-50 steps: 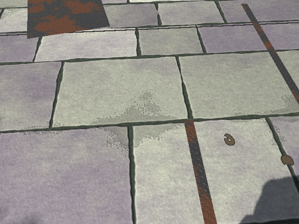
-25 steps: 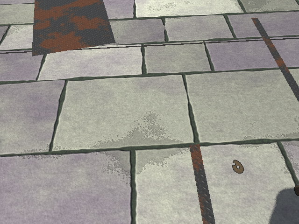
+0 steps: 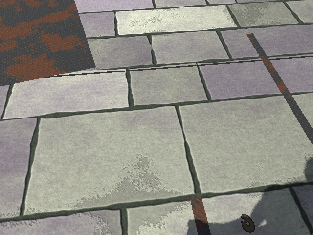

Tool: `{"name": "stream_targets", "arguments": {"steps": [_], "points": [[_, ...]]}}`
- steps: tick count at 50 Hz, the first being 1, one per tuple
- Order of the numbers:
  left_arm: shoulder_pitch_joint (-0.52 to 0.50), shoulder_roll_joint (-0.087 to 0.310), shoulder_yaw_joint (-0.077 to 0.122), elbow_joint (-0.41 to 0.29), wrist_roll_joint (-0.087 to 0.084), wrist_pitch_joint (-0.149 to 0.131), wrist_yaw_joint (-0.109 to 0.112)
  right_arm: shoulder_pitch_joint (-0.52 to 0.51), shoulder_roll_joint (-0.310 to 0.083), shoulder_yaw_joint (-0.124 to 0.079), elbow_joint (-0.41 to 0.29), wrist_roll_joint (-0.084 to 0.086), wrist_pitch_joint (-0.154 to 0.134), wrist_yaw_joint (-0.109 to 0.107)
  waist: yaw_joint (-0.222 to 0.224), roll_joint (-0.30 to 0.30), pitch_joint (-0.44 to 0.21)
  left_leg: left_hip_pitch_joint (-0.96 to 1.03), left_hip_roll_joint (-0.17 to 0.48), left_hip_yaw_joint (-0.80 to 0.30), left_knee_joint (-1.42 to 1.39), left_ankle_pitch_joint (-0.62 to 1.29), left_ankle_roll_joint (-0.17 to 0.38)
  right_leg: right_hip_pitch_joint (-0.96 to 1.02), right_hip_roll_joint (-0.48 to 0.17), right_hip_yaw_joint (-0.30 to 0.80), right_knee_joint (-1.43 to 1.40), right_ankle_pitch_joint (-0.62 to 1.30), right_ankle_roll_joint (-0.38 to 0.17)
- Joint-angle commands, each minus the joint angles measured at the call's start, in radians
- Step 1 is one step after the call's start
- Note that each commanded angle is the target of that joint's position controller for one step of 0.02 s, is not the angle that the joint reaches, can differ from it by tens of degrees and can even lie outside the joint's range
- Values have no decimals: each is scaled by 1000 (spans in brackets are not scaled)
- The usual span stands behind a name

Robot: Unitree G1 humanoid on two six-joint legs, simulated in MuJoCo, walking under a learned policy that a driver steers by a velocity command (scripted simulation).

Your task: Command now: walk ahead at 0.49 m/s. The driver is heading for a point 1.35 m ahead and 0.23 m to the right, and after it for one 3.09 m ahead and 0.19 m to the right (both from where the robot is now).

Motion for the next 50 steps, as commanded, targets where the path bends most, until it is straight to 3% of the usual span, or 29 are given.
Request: {"name": "stream_targets", "arguments": {"steps": [1, 5, 10, 12, 13, 14, 15, 16, 17, 18, 19, 20, 21, 22, 24, 28, 32, 37, 40, 41, 42, 43, 44, 45, 46, 47, 48, 50], "points": [[33, 42, 12, -42, 12, 6, 6, -39, -133, -22, -56, 2, -16, -20, 47, 76, 53, -94, 284, -217, -202, 66, 172, -30, -43, 3, -145, 153, 27], [-125, 29, 6, -83, 4, -5, -5, 39, -160, -26, -39, 17, -4, -34, -11, 79, 54, -12, 267, -166, -185, 82, 126, 0, 1, -34, -425, 303, 35], [-251, 41, 2, -132, -10, -14, -35, 114, -169, -31, -5, 26, 16, -36, -49, 95, 81, 143, 325, -180, -116, 57, 112, -2, 31, -44, -575, 226, 18], [-234, 61, 8, -140, -10, -23, -46, 107, -181, -37, -3, 26, 27, -38, -26, 107, 71, 188, 350, -193, -63, 100, 97, 48, 46, -51, -616, 147, -10], [-187, 78, 16, -131, -9, -27, -48, 89, -189, -40, -6, 26, 32, -39, 7, 118, 46, 192, 348, -187, -10, 198, 86, 125, 67, -69, -636, 117, -26], [-77, 109, 35, -99, -7, -30, -46, 67, -183, -36, -12, 23, 37, -39, 68, 115, -15, 178, 309, -153, 118, 364, 64, 275, 101, -96, -659, 106, -49], [117, 171, 63, -45, -4, -32, -38, 56, -149, -22, -27, 11, 38, -39, 144, 80, -143, 69, 248, -99, 358, 396, 32, 545, 60, -48, -639, 131, -93], [276, 289, 91, -19, 16, -28, -33, 130, -56, 8, -57, -1, 22, -33, 151, -131, -307, -298, 114, -19, 765, 70, -38, 947, -199, 332, -659, 95, -225], [310, 249, 80, -4, 12, -22, -39, 167, -31, 19, -42, 19, -5, -27, 141, -260, -395, -524, 31, -126, 976, -424, -52, 1071, -297, 684, -821, -27, -311], [234, 172, 56, -18, 6, -25, -41, 88, -146, -10, -56, 43, -22, -23, 135, -159, -260, -619, 101, -186, 1064, -384, -29, 961, -262, 584, -836, -62, -257], [140, 129, 42, -42, 5, -23, -40, 8, -165, -15, -80, 50, -27, -24, 109, -94, -163, -618, 157, -159, 1045, -286, -16, 818, -222, 424, -848, 0, -216], [63, 101, 31, -54, 9, -22, -45, -30, -151, -18, -85, 39, -22, -30, 76, -22, -93, -573, 196, -138, 981, -206, -22, 676, -175, 314, -887, 83, -196], [27, 74, 23, -57, 13, -24, -49, -32, -142, -25, -85, 25, -9, -35, 46, -24, -56, -518, 227, -140, 914, -155, -27, 585, -134, 235, -922, 130, -177], [21, 63, 20, -48, 18, -25, -53, -13, -117, -25, -80, 23, 6, -36, 24, -38, -41, -467, 236, -136, 883, -124, -33, 528, -109, 189, -952, 155, -171], [59, 80, 25, -22, 17, -30, -51, 3, -86, -24, -77, 20, 25, -38, 7, -32, -23, -455, 237, -121, 843, -84, -47, 489, -92, 127, -981, 254, -186], [128, 112, 33, 13, 17, -22, -29, -140, -86, -30, -130, 9, 30, -40, 30, -11, 19, -568, 240, -116, 644, 81, -73, 530, -89, 66, -1007, 336, -184], [182, 126, 33, 37, 7, -14, -15, -283, -66, -22, -168, 15, 22, -29, 72, -18, 49, -528, 208, -83, 412, 232, -72, 550, -65, 11, -1028, 273, -156], [257, 134, 40, 85, -2, 4, -8, -412, -70, -16, -218, 26, 12, -4, 106, -20, 97, -556, 186, -77, 280, 186, -50, 696, -119, 15, -985, 260, -151], [240, 150, 49, 91, -5, 17, -1, -399, -92, -22, -229, 27, 1, 11, 74, -34, 76, -480, 162, -60, 236, 82, -16, 754, -146, 16, -910, 380, -131], [220, 160, 52, 87, -4, 21, -1, -347, -112, -32, -218, 26, -2, 11, 42, -50, 41, -383, 133, -36, 229, 53, -1, 752, -139, 6, -852, 525, -120], [197, 159, 51, 82, -2, 27, -1, -236, -141, -51, -185, 24, -3, 8, -20, -53, -26, -220, 95, -3, 214, 52, 20, 729, -106, -24, -724, 685, -101], [187, 135, 40, 71, 5, 29, -1, -52, -194, -77, -129, 22, -2, 0, -95, -30, -140, 48, 113, -30, 233, 80, 55, 615, -49, -63, -506, 676, -70], [266, 57, 15, 50, 17, 18, -8, 110, -289, -100, -100, 0, 2, -9, -96, 147, -305, 453, 367, -386, 235, 31, 177, 257, 66, -111, -115, 318, -10], [322, -13, -9, 66, 10, -8, -17, 142, -278, -91, -88, 6, 6, -4, -73, 315, -413, 609, 496, -773, 68, -112, 261, 15, 196, 6, 113, -369, 13], [230, 96, 20, 52, -20, -26, -21, 91, -203, -70, -92, 17, 3, -4, -82, 234, -301, 524, 460, -716, 30, -188, 209, -91, 132, 77, 213, -351, -9], [143, 130, 28, 22, -33, -36, -20, -9, -170, -59, -114, 21, 3, -6, -57, 180, -169, 364, 433, -569, 6, -133, 168, -123, 76, 39, 197, -250, -24], [98, 128, 32, 14, -22, -35, -12, -89, -141, -49, -129, 14, 2, -4, -24, 100, -99, 206, 396, -461, -27, -47, 148, -75, 29, 17, 145, -154, -23], [124, 88, 39, 20, -7, -10, -4, -139, -95, -36, -126, -5, -3, 3, 40, 118, -50, 27, 332, -331, -94, 31, 127, 45, -22, 21, 58, -65, -20]]}}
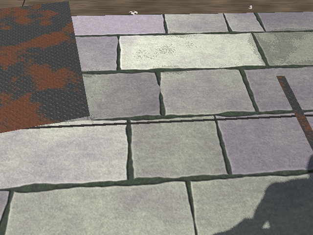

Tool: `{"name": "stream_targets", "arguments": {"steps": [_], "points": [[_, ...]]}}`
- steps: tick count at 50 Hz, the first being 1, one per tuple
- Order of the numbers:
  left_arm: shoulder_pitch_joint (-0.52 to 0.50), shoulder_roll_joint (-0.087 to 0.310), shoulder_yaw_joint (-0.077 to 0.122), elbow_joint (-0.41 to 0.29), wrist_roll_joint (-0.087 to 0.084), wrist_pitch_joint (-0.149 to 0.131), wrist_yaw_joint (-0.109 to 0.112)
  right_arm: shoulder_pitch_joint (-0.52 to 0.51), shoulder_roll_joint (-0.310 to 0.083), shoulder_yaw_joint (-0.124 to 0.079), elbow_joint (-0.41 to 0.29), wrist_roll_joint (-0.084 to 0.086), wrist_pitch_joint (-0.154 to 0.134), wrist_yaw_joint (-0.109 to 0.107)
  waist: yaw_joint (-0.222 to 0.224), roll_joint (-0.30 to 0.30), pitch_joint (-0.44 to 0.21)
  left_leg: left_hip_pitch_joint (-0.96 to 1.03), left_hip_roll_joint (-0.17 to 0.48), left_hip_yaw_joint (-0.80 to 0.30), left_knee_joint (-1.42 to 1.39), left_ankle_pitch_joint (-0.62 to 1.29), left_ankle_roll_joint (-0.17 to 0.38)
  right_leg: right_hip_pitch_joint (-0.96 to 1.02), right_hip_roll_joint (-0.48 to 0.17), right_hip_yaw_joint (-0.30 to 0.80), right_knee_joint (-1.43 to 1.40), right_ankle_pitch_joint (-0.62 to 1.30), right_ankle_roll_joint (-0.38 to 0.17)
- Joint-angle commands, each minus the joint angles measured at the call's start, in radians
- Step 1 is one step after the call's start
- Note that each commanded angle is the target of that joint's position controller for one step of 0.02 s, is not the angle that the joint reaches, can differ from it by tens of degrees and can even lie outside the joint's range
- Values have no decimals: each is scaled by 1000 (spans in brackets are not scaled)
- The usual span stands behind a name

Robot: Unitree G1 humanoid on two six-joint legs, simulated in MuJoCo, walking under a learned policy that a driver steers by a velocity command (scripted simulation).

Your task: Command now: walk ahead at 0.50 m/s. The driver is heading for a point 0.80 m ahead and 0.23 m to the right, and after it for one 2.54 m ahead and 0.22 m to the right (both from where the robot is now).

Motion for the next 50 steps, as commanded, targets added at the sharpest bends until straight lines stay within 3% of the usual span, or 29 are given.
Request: {"name": "stream_targets", "arguments": {"steps": [1, 5, 11, 15, 18, 20, 21, 22, 23, 24, 25, 26, 27, 29, 31, 33, 36, 39, 43, 46, 47, 48, 49, 50], "points": [[37, 60, 26, -54, 4, 6, 9, 26, -76, -12, -25, -11, -14, 4, 15, 109, -66, 170, 253, -297, -303, 73, 161, -170, -104, 43, -11, 109, -5], [-67, 63, 34, -93, 17, 23, 16, 97, -126, -23, 13, -7, -16, -19, 7, 77, -6, 170, 247, -219, -350, 185, 176, -281, -117, 31, -170, 251, 31], [-269, 32, 21, -150, 13, 11, -3, 193, -139, -20, 49, 6, -2, -39, -53, 79, 30, 243, 214, -133, -361, 184, 132, -282, -72, -13, -500, 486, 40], [-379, 33, 12, -191, 4, 2, -25, 261, -147, -25, 86, 11, 14, -42, -88, 78, 66, 369, 258, -136, -319, 187, 134, -312, -49, -24, -609, 440, 29], [-392, 51, 13, -213, 1, -8, -43, 262, -160, -34, 99, 16, 28, -48, -68, 94, 62, 448, 299, -146, -251, 282, 118, -280, -32, -28, -657, 339, -5], [-283, 92, 31, -189, 3, -13, -44, 220, -176, -40, 91, 17, 35, -50, 3, 120, -9, 446, 285, -123, -132, 546, 93, -88, 21, -71, -681, 290, -38], [-130, 133, 55, -140, 6, -13, -39, 200, -162, -34, 85, 15, 40, -49, 78, 109, -98, 400, 234, -85, 40, 658, 69, 123, 53, -94, -698, 310, -67], [63, 202, 78, -94, 18, -12, -29, 198, -131, -19, 63, 3, 39, -48, 144, 36, -241, 202, 178, -45, 324, 474, 34, 445, -81, 55, -663, 339, -127], [163, 285, 97, -68, 24, -6, -29, 319, -3, 19, 58, -1, 17, -36, 99, -215, -384, -219, -10, -29, 718, -93, -40, 821, -325, 526, -746, 162, -288], [159, 197, 68, -71, 20, -5, -30, 286, -63, 6, 73, 14, -9, -30, 118, -189, -416, -337, -8, -186, 849, -413, -22, 828, -345, 698, -860, 94, -281], [65, 153, 52, -84, 14, -7, -29, 190, -137, -15, 40, 42, -24, -26, 100, -144, -262, -415, 52, -179, 889, -354, -3, 697, -314, 546, -874, 94, -227], [-30, 124, 41, -107, 16, -6, -28, 129, -140, -15, 25, 44, -27, -31, 68, -67, -167, -392, 109, -146, 848, -256, 2, 532, -276, 411, -902, 169, -198], [-88, 95, 32, -113, 24, -7, -33, 98, -129, -21, 22, 29, -21, -38, 39, -22, -99, -350, 142, -133, 784, -191, -1, 390, -237, 319, -939, 238, -182], [-116, 64, 23, -105, 34, -14, -39, 142, -88, -25, 34, 20, 9, -44, -15, -59, -69, -237, 179, -137, 701, -125, -6, 253, -183, 216, -1001, 281, -167], [-86, 86, 28, -85, 30, -19, -33, 144, -65, -26, 34, 16, 26, -48, -28, -53, -44, -241, 186, -123, 646, -85, -22, 211, -171, 159, -1039, 332, -183], [-50, 114, 34, -69, 31, -19, -20, 70, -75, -30, 8, 8, 31, -51, -17, -35, -13, -316, 193, -122, 546, 4, -42, 226, -175, 134, -1061, 367, -189], [5, 116, 32, -49, 22, -9, -5, -46, -67, -31, -31, -1, 23, -47, 11, -28, 10, -355, 179, -114, 364, 153, -60, 257, -154, 106, -1069, 382, -171], [53, 131, 36, -34, 12, -2, 3, -153, -55, -24, -60, 5, 13, -38, 41, -31, 31, -312, 134, -96, 189, 243, -73, 268, -135, 91, -1063, 346, -155], [109, 135, 42, -10, 1, 12, 11, -255, -60, -16, -95, 16, -4, -18, 67, -42, 53, -269, 102, -101, 65, 219, -76, 326, -161, 126, -1001, 316, -152], [90, 153, 54, -11, -2, 24, 19, -215, -107, -28, -96, 19, -21, -11, 23, -70, 31, -157, 86, -112, 8, 131, -56, 359, -192, 181, -922, 338, -128], [72, 154, 56, -17, -2, 29, 20, -153, -126, -37, -81, 19, -25, -13, -15, -78, 1, -66, 72, -96, -8, 95, -44, 353, -180, 182, -862, 400, -114], [59, 130, 48, -28, 2, 32, 18, -18, -167, -59, -42, 14, -29, -20, -75, -63, -81, 122, 66, -87, -18, 77, -18, 316, -124, 151, -717, 487, -88], [49, 77, 29, -60, 17, 33, 15, 158, -236, -78, -15, -3, -33, -28, -139, 31, -240, 414, 224, -236, 12, 56, 41, 154, -44, 91, -418, 339, -52], [172, -38, 0, -81, 4, 16, 14, 235, -314, -96, 4, -7, -21, -27, -86, 328, -367, 754, 461, -654, -73, -95, 180, -238, 111, -6, -65, -136, 17]]}}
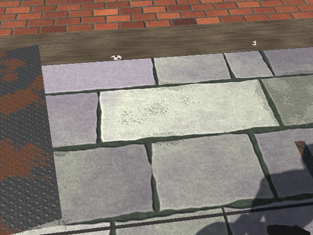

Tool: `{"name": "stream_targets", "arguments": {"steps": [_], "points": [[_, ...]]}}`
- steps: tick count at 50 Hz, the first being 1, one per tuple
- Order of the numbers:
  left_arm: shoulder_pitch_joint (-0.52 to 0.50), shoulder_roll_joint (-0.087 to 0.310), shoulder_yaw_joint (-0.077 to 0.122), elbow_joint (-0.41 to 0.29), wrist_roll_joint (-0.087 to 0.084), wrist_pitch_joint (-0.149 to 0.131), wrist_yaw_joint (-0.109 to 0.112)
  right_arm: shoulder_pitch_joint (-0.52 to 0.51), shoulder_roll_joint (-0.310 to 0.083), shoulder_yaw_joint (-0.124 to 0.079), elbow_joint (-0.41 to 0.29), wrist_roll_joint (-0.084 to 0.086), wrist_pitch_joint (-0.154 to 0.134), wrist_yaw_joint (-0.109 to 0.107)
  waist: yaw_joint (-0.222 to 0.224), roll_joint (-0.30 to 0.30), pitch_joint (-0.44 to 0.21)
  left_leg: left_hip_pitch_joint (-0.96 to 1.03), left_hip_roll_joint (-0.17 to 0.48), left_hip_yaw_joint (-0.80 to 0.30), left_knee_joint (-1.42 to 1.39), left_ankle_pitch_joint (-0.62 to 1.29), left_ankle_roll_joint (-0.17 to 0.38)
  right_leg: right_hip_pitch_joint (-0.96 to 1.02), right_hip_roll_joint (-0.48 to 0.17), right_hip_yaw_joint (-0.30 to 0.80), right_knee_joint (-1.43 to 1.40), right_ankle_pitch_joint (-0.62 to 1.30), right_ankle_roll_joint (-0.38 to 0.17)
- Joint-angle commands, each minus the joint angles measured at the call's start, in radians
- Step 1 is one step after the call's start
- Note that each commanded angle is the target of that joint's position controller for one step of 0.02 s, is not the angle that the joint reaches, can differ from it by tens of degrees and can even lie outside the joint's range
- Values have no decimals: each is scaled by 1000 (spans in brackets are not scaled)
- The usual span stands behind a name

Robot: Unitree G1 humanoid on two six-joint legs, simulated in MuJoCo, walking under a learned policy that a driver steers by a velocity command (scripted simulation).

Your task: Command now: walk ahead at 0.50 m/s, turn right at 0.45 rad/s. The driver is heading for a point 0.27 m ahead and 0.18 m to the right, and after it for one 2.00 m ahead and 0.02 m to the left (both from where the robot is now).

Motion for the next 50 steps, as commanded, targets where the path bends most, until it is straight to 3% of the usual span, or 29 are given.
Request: {"name": "stream_targets", "arguments": {"steps": [1, 2, 3, 4, 6, 8, 10, 15, 20, 21, 22, 23, 24, 25, 26, 27, 28, 29, 30, 31, 32, 34, 37, 41, 45, 50], "points": [[45, 57, -2, -101, -19, -38, -1, 400, -227, -64, 39, -10, 1, -9, -168, 280, -358, 852, 403, -712, -200, -301, 241, -672, 6, 73, 690, -125, -26], [-37, 126, 18, -123, -32, -39, -1, 328, -161, -45, 24, -7, 0, -11, -166, 198, -228, 730, 373, -559, -214, -310, 195, -723, -39, 74, 728, -45, -39], [-82, 123, 21, -132, -29, -35, 3, 259, -136, -35, 14, -9, 2, -11, -141, 123, -149, 591, 338, -432, -237, -236, 170, -692, -87, 48, 711, 42, -41], [-106, 113, 26, -138, -16, -29, 5, 208, -110, -28, 14, -14, 4, -10, -117, 98, -88, 475, 302, -340, -272, -164, 159, -654, -116, 45, 665, 105, -41], [-85, 73, 31, -142, -18, -4, -2, 176, -88, -24, 24, -21, 2, -12, -74, 135, -46, 361, 261, -207, -329, -86, 151, -570, -152, 42, 610, 164, -41], [-105, 49, 31, -161, -17, 15, -4, 187, -109, -32, 38, -19, -3, -18, -65, 109, -17, 332, 261, -126, -365, -14, 167, -588, -161, 33, 576, 209, -34], [-148, 51, 33, -185, -10, 26, -6, 203, -132, -40, 48, -21, -5, -26, -66, 75, 3, 342, 268, -66, -382, 49, 178, -636, -162, 43, 514, 278, -21], [-283, 42, 23, -234, -4, 19, -33, 231, -166, -49, 55, -18, 9, -40, -100, 58, 39, 382, 243, 97, -397, 109, 154, -631, -146, -15, 262, 480, -13], [-432, 39, 10, -307, -5, 21, -65, 306, -201, -61, 73, 2, 35, -42, -147, 52, 90, 515, 281, 172, -354, 152, 137, -640, -123, -94, 109, 430, -40], [-441, 46, 12, -319, -5, 22, -70, 309, -210, -64, 75, 8, 42, -41, -142, 59, 91, 543, 290, 184, -327, 206, 129, -629, -112, -111, 92, 388, -53], [-431, 60, 18, -328, -2, 23, -74, 287, -222, -66, 68, 11, 51, -43, -121, 71, 86, 553, 287, 206, -265, 390, 116, -586, -85, -138, 71, 343, -68], [-392, 81, 29, -328, 3, 24, -76, 272, -240, -71, 60, 16, 60, -47, -92, 93, 49, 561, 282, 221, -171, 621, 103, -508, -41, -177, 68, 294, -83], [-293, 113, 47, -310, 3, 23, -76, 257, -252, -74, 52, 21, 71, -51, -36, 105, -10, 554, 266, 233, -22, 789, 86, -384, 9, -205, 43, 284, -104], [-131, 168, 78, -267, 4, 20, -68, 240, -247, -70, 43, 27, 76, -53, 47, 81, -96, 482, 220, 252, 192, 767, 45, -156, 58, -205, -53, 410, -137], [-29, 263, 109, -246, 8, 28, -42, 263, -207, -56, 20, -2, 67, -51, 73, -53, -185, 224, 161, 252, 506, 342, -25, 137, -69, -2, -62, 698, -193], [-100, 366, 109, -281, 31, 22, -34, 355, -70, -13, -31, -41, 40, -38, -68, -281, -307, -159, -45, 134, 858, -589, -91, 415, -354, 519, -91, 987, -399], [-67, 286, 84, -310, 34, 18, -41, 320, -150, -21, -8, -5, 17, -26, 14, -118, -473, -156, -14, -77, 941, -604, -74, 430, -406, 565, -142, 1065, -433], [-111, 219, 63, -301, 33, 13, -44, 265, -167, -27, -21, 36, 14, -23, 2, -84, -361, -212, 28, -58, 928, -513, -57, 340, -378, 397, -149, 1085, -402], [-168, 156, 47, -293, 12, 8, -44, 257, -159, -25, 5, 30, 18, -30, -28, -16, -242, -214, 82, -44, 829, -428, -46, 192, -313, 260, -160, 990, -328], [-224, 112, 33, -295, 9, 7, -40, 246, -161, -30, 24, 12, 30, -38, -52, -4, -182, -167, 113, -45, 751, -377, -43, 63, -273, 193, -194, 914, -284], [-261, 91, 22, -296, 21, 6, -39, 262, -163, -34, 36, 12, 51, -41, -82, -32, -158, -82, 126, -48, 716, -349, -40, -47, -249, 139, -229, 919, -268], [-281, 91, 16, -274, 47, -9, -39, 311, -129, -32, 59, 9, 81, -47, -121, -39, -152, 28, 115, -44, 644, -278, -47, -164, -232, 55, -274, 963, -264], [-305, 95, 12, -240, 56, -24, -23, 285, -107, -26, 56, 1, 94, -54, -129, -55, -138, 43, 110, -64, 463, -173, -55, -170, -221, -32, -300, 970, -241], [-307, 144, 23, -212, 50, -4, 5, 189, -131, -28, 15, 9, 105, -45, -88, -83, -103, 10, 93, -44, 325, -86, -52, -107, -237, -67, -337, 799, -222], [-280, 143, 27, -193, 37, 29, 23, 138, -136, -37, -29, 8, 126, -37, -60, -71, -51, -85, 91, -35, 313, -188, -47, -12, -297, -37, -330, 648, -237], [-287, 165, 38, -204, 23, 63, 36, 112, -114, -36, -73, 14, 135, -14, -54, -85, -58, -77, 57, 22, 248, -302, -34, 76, -338, -47, -235, 773, -222]]}}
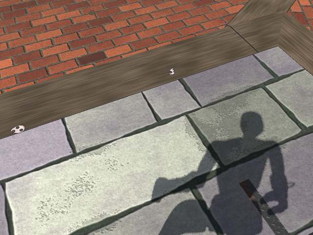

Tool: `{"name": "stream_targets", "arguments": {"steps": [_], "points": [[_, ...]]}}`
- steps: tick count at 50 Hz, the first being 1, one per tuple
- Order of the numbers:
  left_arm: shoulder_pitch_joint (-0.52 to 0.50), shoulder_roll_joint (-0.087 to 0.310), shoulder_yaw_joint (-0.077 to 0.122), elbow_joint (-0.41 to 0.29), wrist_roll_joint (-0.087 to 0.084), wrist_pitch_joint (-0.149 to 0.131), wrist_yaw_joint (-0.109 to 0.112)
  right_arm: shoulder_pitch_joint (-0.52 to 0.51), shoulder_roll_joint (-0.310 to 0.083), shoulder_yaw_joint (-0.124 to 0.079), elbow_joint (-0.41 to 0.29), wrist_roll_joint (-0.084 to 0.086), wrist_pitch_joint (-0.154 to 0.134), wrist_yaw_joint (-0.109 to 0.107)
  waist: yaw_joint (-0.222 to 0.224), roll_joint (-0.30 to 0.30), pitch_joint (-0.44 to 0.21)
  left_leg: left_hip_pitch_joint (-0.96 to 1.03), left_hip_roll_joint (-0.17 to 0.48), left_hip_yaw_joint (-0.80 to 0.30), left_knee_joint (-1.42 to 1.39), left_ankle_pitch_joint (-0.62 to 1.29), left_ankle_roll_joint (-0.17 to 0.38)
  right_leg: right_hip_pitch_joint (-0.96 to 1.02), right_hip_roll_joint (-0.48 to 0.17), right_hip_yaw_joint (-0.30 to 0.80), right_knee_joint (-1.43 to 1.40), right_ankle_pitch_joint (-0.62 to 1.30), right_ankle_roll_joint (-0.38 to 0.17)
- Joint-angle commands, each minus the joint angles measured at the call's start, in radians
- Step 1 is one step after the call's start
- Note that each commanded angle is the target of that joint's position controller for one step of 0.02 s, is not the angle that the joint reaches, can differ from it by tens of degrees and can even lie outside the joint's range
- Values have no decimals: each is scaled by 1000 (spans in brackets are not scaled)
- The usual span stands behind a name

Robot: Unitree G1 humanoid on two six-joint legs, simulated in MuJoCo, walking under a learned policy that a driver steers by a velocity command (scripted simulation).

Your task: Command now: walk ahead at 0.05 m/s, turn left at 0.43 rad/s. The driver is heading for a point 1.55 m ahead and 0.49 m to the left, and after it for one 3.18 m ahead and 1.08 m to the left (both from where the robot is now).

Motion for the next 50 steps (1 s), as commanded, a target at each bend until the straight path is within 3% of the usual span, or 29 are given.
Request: {"name": "stream_targets", "arguments": {"steps": [1, 3, 4, 5, 6, 7, 8, 9, 10, 11, 14, 18, 22, 25, 27, 28, 29, 30, 31, 32, 34, 36, 39, 42, 44, 46, 48, 49, 50], "points": [[20, 184, 49, -49, -12, 14, 13, -53, -83, -18, -94, 7, -11, 16, 31, -117, -79, -61, -12, 30, -61, -49, 16, 197, -357, 183, -7, 591, -161], [-3, 195, 53, -54, -29, 23, 18, -12, -80, -20, -88, 9, -15, 32, -1, -122, -101, 49, -50, 75, -218, 57, 46, 187, -333, 139, 79, 630, -115], [14, 192, 55, -45, -36, 25, 18, 25, -98, -27, -82, 6, -19, 34, -23, -109, -114, 151, -69, 72, -345, 211, 75, 149, -296, 99, 157, 598, -62], [43, 175, 53, -45, -21, 18, 14, 66, -180, -53, -83, -1, -20, 22, -24, 2, -156, 324, 1, -67, -388, 523, 130, 19, -220, 37, 325, 436, 18], [-17, 109, 32, -102, 28, 4, 3, 111, -307, -81, -93, -21, -22, 3, -15, 266, -187, 543, 253, -417, -342, 1076, 298, -320, -60, 0, 616, -194, 110], [-69, 108, 29, -116, 21, -8, -8, 154, -266, -62, -98, -39, -31, 8, -61, 213, -282, 600, 339, -519, -349, 1153, 446, -439, 17, 175, 801, -500, 122], [-73, 140, 38, -112, -11, -12, -18, 111, -246, -59, -115, -35, -42, 12, -50, 126, -254, 586, 295, -444, -358, 1054, 424, -488, -14, 235, 867, -454, 116], [-71, 148, 42, -100, -24, -13, -16, 49, -224, -58, -127, -17, -49, 5, -23, 80, -196, 556, 223, -362, -356, 936, 356, -524, -36, 242, 848, -365, 112], [-70, 153, 46, -90, -17, -9, -7, 10, -201, -52, -136, 1, -45, -3, -8, 45, -161, 516, 186, -327, -366, 852, 310, -534, -50, 240, 797, -296, 117], [-69, 165, 51, -89, -12, -4, 1, -12, -187, -47, -145, 10, -39, -12, 8, 52, -152, 467, 164, -308, -380, 813, 291, -494, -57, 244, 759, -249, 123], [-44, 135, 44, -85, -16, -2, 3, -3, -207, -53, -158, -2, -24, -23, 21, 78, -162, 425, 131, -297, -395, 794, 285, -423, -25, 232, 655, -174, 141], [-64, 127, 39, -88, -16, -2, 5, -9, -227, -58, -171, 0, -12, -33, 10, 104, -152, 371, 109, -326, -399, 657, 271, -354, -10, 244, 493, -117, 160], [-69, 139, 42, -92, -19, -7, -4, -36, -226, -56, -189, -5, 0, -30, 3, 135, -128, 300, 93, -394, -403, 501, 260, -272, 6, 256, 383, -105, 155], [-50, 152, 45, -94, -23, -24, -18, -53, -222, -52, -203, -4, 7, -28, 5, 160, -124, 306, 84, -463, -374, 490, 250, -217, 17, 261, 271, -115, 138], [9, 156, 50, -81, -25, -37, -28, -82, -214, -46, -218, 6, 14, -33, 42, 162, -126, 293, 50, -487, -333, 459, 214, -115, 20, 247, 86, -12, 117], [44, 170, 56, -68, -22, -41, -31, -85, -201, -40, -226, 9, 18, -38, 58, 145, -125, 251, 14, -474, -300, 371, 176, -23, -9, 250, -24, 107, 98], [72, 233, 70, -69, -5, -39, -26, -48, -155, -26, -233, -2, 17, -39, 38, 13, -157, 139, -57, -397, -157, 145, 124, 108, -181, 391, -50, 204, 39], [40, 300, 78, -80, 15, -27, -19, 26, -116, -19, -245, -3, 8, -35, -33, -262, -131, -73, -237, -216, 35, -290, 64, 177, -377, 620, -49, 489, -112], [45, 262, 69, -92, 35, -29, -23, 24, -207, -43, -246, -12, -4, -30, -4, -272, -135, -130, -174, -188, 273, -355, 22, 113, -484, 724, -72, 495, -236], [-1, 207, 53, -113, 29, -31, -20, 26, -265, -66, -225, 0, -1, -27, -12, -182, -105, -123, -134, -187, 376, -273, 9, 72, -423, 614, -69, 424, -216], [-61, 159, 38, -127, -1, -25, -10, 38, -232, -67, -200, 1, 22, -31, -19, -147, -58, -138, -114, -153, 445, -147, -23, 41, -300, 434, -63, 295, -131], [2, 166, 35, -106, -10, -17, 1, 7, -168, -45, -224, 3, 24, -20, 18, -163, -48, -155, -98, -104, 398, -54, -32, 45, -251, 378, -122, 49, -123], [97, 193, 40, -83, -14, -23, 3, -65, -130, -23, -262, 4, 2, -8, 80, -200, -47, -171, -77, -68, 206, -50, -29, 127, -267, 410, -182, -188, -140], [101, 223, 47, -78, -21, -39, -12, -71, -98, -1, -260, -6, -25, 3, 82, -197, -40, -30, -57, -16, -10, -68, 0, 77, -278, 373, -204, -177, -136], [115, 242, 52, -68, -31, -46, -26, -60, -109, -1, -250, -3, -39, 10, 80, -198, -13, 73, -68, 24, -125, -62, 24, 16, -277, 349, -203, -155, -140], [114, 249, 52, -59, -46, -45, -40, -5, -114, -3, -226, 4, -51, 15, 41, -175, -2, 204, -85, 53, -284, 45, 55, -40, -274, 333, -171, -160, -135], [116, 197, 32, -51, -44, -47, -51, 124, -127, -14, -174, 9, -53, 11, -24, -135, -35, 442, -97, 46, -379, 93, 88, -159, -241, 294, -64, -141, -93], [88, 125, 7, -60, -28, -55, -60, 230, -158, -25, -152, 11, -53, 3, -72, -56, -82, 598, 10, -101, -412, 63, 119, -271, -180, 215, 121, -145, -31], [61, 58, -13, -116, -6, -77, -67, 287, -281, -50, -157, -2, -51, -4, -69, 219, -114, 723, 241, -469, -488, -43, 233, -527, -52, 78, 454, -263, 51]]}}
Velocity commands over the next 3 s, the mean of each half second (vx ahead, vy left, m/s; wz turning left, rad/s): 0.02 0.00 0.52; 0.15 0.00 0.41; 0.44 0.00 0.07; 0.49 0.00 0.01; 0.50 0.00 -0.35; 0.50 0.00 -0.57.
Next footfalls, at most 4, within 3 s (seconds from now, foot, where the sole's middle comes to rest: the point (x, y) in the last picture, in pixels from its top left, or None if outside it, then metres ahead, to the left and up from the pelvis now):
0.10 left None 0.06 0.13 -0.78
0.58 right None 0.14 -0.09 -0.78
0.98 left None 0.04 0.16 -0.78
1.44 right None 0.47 0.13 -0.78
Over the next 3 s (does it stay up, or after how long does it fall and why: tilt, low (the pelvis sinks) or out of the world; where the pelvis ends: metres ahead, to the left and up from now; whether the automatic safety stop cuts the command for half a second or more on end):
stays up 1.10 0.50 -0.02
